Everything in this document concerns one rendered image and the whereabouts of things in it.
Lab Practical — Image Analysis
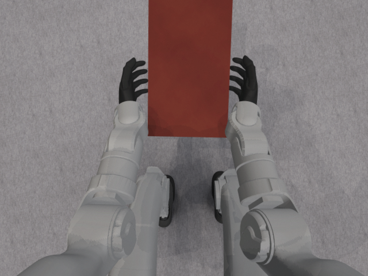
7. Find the right robot hand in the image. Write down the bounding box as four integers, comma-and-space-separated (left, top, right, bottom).
229, 55, 258, 105

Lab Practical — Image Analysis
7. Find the robot right forearm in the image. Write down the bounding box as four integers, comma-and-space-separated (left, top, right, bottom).
225, 101, 312, 243

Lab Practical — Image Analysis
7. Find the robot left forearm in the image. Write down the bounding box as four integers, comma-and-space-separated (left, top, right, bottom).
67, 101, 148, 238

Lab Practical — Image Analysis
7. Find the right robot upper arm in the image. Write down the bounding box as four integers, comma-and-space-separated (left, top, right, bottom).
240, 209, 364, 276

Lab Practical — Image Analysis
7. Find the robot left thigh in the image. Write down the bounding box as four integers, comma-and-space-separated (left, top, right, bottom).
108, 172, 170, 276

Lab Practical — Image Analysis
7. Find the robot right shin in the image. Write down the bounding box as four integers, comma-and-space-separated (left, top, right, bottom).
218, 169, 237, 213

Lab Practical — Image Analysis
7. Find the carton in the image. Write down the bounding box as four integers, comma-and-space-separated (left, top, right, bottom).
148, 0, 233, 138

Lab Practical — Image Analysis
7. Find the left robot hand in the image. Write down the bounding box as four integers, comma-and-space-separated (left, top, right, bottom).
119, 57, 148, 104

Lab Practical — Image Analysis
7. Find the left robot upper arm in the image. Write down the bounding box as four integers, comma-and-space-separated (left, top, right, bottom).
17, 204, 136, 276

